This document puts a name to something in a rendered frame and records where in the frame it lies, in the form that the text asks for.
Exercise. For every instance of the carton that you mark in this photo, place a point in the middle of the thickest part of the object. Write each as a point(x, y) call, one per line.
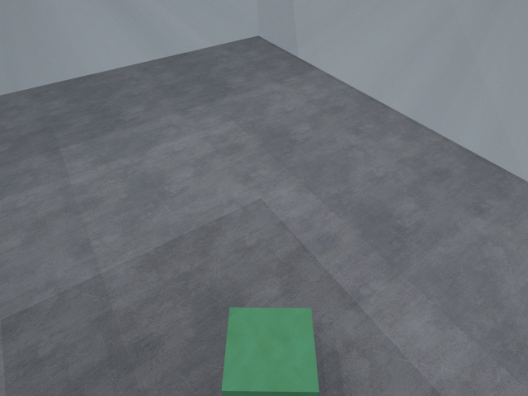
point(270, 352)

